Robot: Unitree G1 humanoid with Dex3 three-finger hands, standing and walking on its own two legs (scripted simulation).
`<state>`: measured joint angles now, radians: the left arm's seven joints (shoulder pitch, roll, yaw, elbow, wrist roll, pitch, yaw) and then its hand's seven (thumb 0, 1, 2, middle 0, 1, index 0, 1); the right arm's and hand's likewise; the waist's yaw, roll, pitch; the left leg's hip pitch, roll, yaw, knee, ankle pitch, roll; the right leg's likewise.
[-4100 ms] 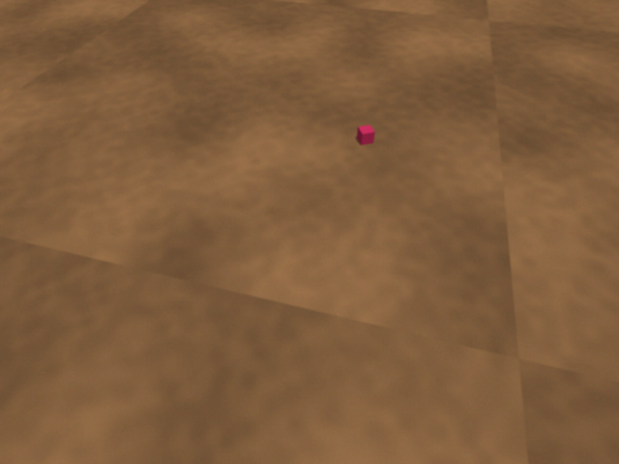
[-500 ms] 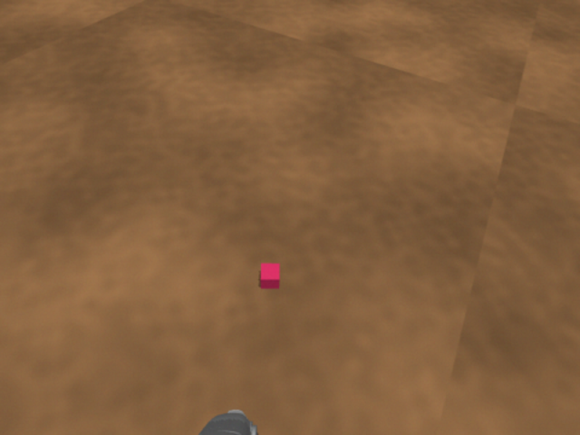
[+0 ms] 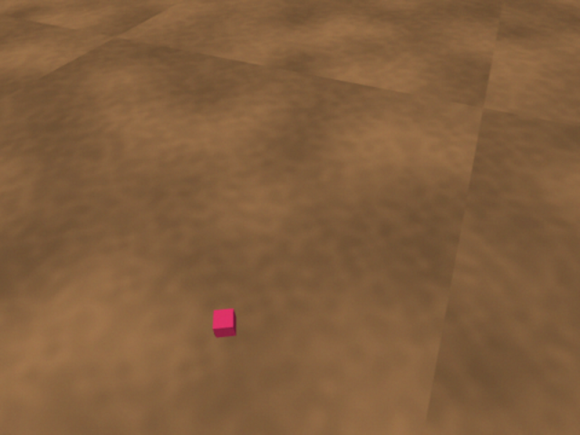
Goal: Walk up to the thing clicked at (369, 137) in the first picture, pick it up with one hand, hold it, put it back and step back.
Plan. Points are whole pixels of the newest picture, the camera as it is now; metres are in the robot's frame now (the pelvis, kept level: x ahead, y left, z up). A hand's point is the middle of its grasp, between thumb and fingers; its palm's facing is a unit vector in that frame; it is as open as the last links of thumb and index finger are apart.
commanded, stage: walk up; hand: left
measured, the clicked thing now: (224, 322) +0.61 +0.27 -0.70
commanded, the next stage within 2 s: none
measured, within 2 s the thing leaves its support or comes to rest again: neither
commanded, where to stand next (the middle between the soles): +0.25 -0.05 m, yaw +4 degrees
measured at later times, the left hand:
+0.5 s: hand out of the picture +0.16 +0.19 -0.14, palm faces +0.03 -0.95 -0.31, open 7.4 cm
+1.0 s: hand (173, 424) +0.17 +0.19 -0.10, palm faces +0.11 -0.83 -0.55, open 7.4 cm
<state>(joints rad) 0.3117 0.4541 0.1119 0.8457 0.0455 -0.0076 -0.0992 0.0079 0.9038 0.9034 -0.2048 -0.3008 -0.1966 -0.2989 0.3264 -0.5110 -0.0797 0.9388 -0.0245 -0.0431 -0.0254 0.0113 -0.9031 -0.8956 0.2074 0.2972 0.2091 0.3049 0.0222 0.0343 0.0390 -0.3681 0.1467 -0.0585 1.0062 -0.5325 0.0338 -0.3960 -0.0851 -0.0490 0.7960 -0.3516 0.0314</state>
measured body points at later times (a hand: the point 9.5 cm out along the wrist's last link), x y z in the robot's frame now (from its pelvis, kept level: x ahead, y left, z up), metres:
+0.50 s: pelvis +0.14 -0.07 +0.02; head +0.16 -0.04 +0.47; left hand +0.16 +0.24 -0.11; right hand +0.26 -0.37 -0.07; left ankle +0.19 +0.04 -0.70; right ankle +0.12 -0.19 -0.64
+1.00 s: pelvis +0.14 -0.12 +0.01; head +0.18 -0.16 +0.45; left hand +0.16 +0.23 -0.06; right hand +0.25 -0.44 -0.14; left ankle +0.11 +0.04 -0.66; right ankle +0.25 -0.26 -0.70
